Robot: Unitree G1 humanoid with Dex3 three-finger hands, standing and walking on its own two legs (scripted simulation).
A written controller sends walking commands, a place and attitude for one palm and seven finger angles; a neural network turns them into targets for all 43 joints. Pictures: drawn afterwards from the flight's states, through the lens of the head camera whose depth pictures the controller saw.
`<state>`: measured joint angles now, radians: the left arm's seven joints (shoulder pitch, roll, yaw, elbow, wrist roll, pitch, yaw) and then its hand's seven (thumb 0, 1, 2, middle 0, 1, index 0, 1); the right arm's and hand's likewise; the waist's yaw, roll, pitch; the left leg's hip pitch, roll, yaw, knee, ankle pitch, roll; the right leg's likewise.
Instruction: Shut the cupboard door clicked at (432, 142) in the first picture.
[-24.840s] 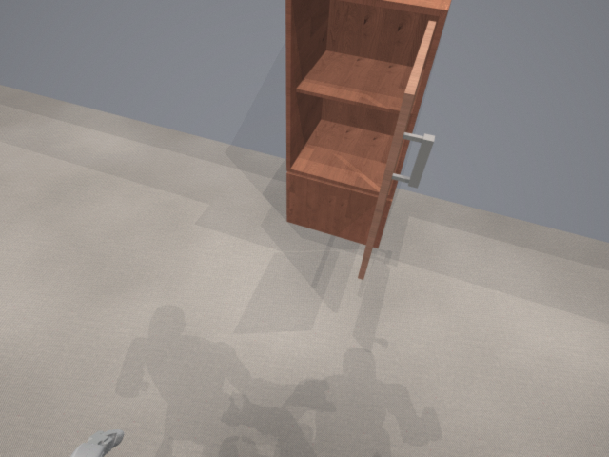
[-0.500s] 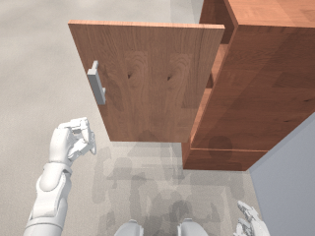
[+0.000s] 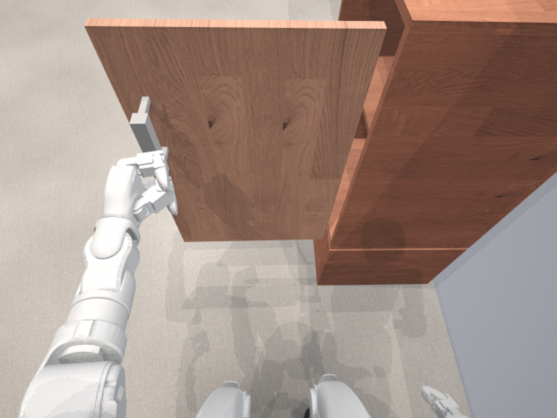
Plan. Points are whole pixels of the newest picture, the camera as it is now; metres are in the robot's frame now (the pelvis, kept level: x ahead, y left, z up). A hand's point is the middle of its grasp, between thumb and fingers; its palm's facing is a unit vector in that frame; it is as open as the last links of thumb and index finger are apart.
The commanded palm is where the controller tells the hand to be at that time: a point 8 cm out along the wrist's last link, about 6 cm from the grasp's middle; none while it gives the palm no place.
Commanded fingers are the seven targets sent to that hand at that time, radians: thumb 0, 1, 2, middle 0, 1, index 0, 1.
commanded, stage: bring the fist close to the handle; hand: left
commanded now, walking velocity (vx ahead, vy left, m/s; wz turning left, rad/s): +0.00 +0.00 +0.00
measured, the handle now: (153, 139) +0.53 +0.21 +0.05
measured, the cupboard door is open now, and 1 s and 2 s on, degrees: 91 85 74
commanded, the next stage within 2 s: push the door shut along its arc in 0.42 s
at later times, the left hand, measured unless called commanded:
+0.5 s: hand (165, 190) +0.42 +0.17 +0.06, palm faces +0.01 -1.00 -0.02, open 3.1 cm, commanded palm +0.40 +0.22 +0.06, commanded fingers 0.00 0.90 0.90 -1.30 -1.50 -1.30 -1.50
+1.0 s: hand (176, 158) +0.48 +0.16 +0.06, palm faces -0.11 -0.99 -0.02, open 3.1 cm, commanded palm +0.47 +0.21 +0.06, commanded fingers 0.00 0.90 0.90 -1.30 -1.50 -1.30 -1.50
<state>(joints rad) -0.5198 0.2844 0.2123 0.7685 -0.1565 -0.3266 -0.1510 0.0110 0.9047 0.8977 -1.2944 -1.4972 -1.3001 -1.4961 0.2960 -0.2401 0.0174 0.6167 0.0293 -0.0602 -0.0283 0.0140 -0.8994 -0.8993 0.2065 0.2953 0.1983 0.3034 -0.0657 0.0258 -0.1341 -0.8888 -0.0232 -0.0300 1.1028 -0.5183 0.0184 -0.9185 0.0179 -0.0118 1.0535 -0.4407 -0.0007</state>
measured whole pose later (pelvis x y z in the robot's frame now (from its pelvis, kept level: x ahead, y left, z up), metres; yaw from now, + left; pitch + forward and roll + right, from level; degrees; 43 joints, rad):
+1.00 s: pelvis -0.02 +0.00 -0.02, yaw +0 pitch +22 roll -2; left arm -0.90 0.46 0.30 1.15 -0.14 -0.39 -0.31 0.01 0.90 0.90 -1.30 -1.50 -1.31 -1.50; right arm 0.35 -0.26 0.03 0.64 0.03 -0.02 -0.02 0.01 -0.90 -0.90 0.21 0.30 0.20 0.30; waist -0.14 0.02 -0.12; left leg -1.05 -0.01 -0.04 1.18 -0.51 0.02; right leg -1.07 0.03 -0.02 1.11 -0.42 0.00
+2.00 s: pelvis -0.01 +0.00 -0.04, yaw -3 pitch +30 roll -5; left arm -1.34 0.72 0.30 1.35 -0.01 -0.22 -0.46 0.03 0.90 0.92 -1.29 -1.50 -1.30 -1.50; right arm 0.40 -0.26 0.08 0.65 -0.01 -0.03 -0.03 0.01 -0.90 -0.90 0.21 0.30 0.20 0.30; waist -0.30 0.05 -0.10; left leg -1.27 0.02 -0.06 1.30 -0.56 0.02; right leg -1.27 0.06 -0.05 1.17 -0.44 0.00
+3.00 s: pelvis +0.00 -0.01 -0.01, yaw -1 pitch +23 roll -2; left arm -0.86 0.28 0.27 1.08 -0.02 -0.48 0.03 0.01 0.90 0.90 -1.30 -1.50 -1.30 -1.50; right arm 0.33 -0.26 -0.02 0.63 -0.03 0.04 0.04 0.01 -0.90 -0.90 0.20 0.29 0.20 0.30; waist -0.17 0.02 -0.13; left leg -1.02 0.00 -0.04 1.15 -0.53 0.00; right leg -1.04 0.04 -0.03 1.09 -0.45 -0.02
